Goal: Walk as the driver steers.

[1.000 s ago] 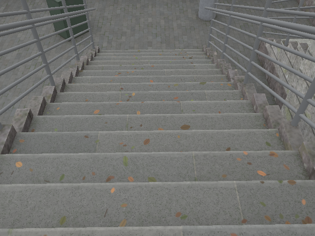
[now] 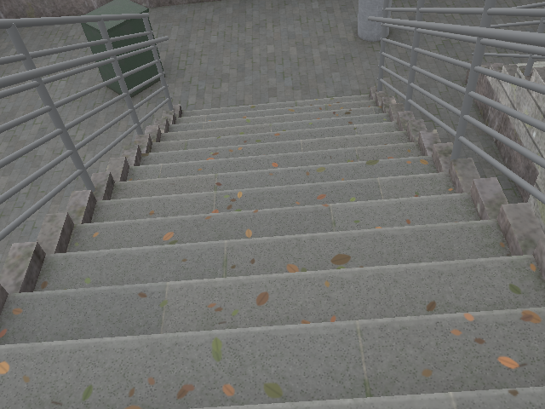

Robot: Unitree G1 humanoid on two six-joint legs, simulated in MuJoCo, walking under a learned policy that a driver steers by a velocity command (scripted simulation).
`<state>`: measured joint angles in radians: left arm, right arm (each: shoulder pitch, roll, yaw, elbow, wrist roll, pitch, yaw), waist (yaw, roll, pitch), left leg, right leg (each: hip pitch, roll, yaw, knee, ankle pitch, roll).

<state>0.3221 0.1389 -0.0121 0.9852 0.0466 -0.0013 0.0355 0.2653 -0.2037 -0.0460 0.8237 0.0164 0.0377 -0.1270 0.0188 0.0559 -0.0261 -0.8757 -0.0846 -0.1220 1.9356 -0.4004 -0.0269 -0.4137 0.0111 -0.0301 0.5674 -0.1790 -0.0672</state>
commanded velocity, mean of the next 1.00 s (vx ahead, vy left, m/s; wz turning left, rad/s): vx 0.34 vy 0.00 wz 0.27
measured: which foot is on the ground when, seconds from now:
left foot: up 0.00-0.42, down 0.44-0.70, up 0.72-0.98, down 1.00-1.00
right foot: down 0.00-0.42, up 0.44-0.74, down 0.76-1.00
